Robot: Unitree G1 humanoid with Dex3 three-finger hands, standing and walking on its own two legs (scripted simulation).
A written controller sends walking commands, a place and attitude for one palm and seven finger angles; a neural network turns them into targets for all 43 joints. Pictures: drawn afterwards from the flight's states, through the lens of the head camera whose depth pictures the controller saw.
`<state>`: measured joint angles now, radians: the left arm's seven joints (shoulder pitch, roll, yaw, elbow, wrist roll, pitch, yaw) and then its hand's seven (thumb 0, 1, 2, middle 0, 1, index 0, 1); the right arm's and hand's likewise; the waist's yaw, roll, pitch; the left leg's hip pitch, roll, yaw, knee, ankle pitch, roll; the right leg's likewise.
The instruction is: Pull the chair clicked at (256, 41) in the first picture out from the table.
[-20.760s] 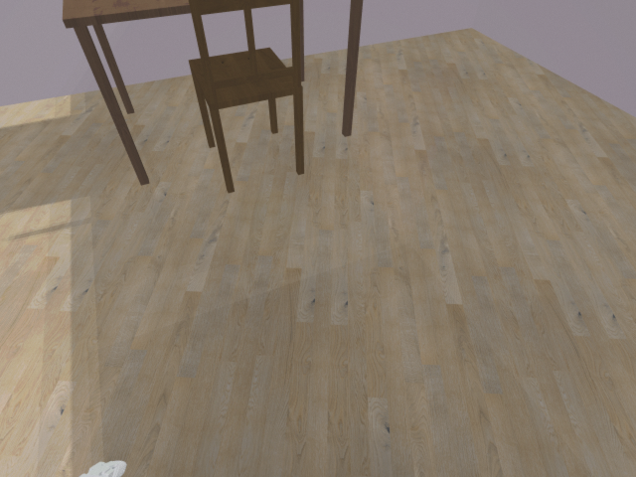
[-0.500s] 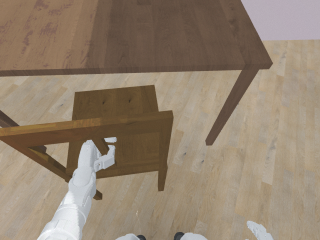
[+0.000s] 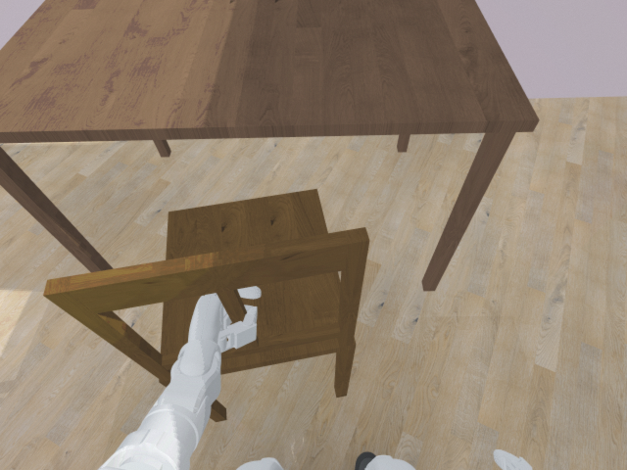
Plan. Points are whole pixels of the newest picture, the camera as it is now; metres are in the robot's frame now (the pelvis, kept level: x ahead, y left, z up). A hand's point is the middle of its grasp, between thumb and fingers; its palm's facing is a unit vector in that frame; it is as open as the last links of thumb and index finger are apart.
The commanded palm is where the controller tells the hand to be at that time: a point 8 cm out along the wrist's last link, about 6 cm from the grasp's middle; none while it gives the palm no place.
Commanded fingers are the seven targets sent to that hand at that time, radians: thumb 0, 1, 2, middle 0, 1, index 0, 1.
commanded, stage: step backward, pulling the chair out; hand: left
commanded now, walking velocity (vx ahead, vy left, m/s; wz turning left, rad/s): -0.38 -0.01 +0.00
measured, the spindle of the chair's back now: (240, 318) +0.34 +0.13 -0.10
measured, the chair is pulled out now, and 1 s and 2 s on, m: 0.17 0.27 0.44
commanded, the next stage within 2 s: none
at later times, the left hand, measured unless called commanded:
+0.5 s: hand (247, 351) +0.28 +0.10 -0.06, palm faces -0.04 -0.99 -0.15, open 5.3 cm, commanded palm +0.25 +0.15 -0.06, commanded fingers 0.00 0.90 0.90 -0.50 -1.45 -0.50 -1.45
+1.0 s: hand (238, 403) +0.21 +0.11 -0.06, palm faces -0.07 -0.99 -0.15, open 5.3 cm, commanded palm +0.18 +0.16 -0.06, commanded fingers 0.00 0.90 0.90 -0.50 -1.45 -0.50 -1.45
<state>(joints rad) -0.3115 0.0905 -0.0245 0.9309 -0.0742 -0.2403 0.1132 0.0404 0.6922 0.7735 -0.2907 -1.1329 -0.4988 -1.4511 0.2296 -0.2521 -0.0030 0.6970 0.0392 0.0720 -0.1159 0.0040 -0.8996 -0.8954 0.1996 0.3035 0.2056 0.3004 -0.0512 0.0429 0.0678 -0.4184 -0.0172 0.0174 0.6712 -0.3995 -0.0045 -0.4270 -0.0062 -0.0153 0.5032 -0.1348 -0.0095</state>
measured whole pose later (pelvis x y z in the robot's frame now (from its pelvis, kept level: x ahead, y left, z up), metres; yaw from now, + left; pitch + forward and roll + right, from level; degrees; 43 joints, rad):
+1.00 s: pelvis -0.12 +0.01 +0.00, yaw -1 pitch +3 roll -1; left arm -0.29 0.12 -0.02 0.79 -0.04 -0.15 0.10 0.03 0.68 0.78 -0.26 -1.17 -0.50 -1.45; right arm 0.18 -0.25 0.01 0.69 0.01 0.06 -0.12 0.00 -0.90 -0.90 0.20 0.30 0.21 0.30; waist -0.09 0.04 0.09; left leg -0.37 0.00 -0.04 0.59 -0.24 -0.01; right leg -0.42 -0.01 -0.06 0.49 -0.12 0.00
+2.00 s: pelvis -0.28 +0.01 +0.00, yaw +0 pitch +3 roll -1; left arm -0.27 0.12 -0.05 0.72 -0.03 -0.12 0.09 0.02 0.69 0.77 -0.23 -1.19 -0.50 -1.45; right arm 0.17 -0.29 -0.02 0.70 0.01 0.06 -0.13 0.01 -0.90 -0.90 0.20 0.30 0.20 0.30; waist -0.08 0.01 0.11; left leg -0.30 0.00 -0.05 0.54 -0.30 -0.01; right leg -0.40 -0.06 -0.05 0.51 -0.17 0.03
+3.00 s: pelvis -0.38 +0.00 +0.01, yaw -2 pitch -1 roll +0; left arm -0.13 0.12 -0.04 0.75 -0.05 -0.11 0.07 0.05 0.66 0.80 -0.25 -1.16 -0.50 -1.45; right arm 0.24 -0.24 0.02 0.71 0.02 -0.01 -0.11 0.01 -0.90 -0.90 0.20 0.30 0.20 0.30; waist -0.04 0.03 0.07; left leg -0.24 0.05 -0.01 0.47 -0.22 -0.04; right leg -0.24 0.00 -0.03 0.46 -0.21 -0.01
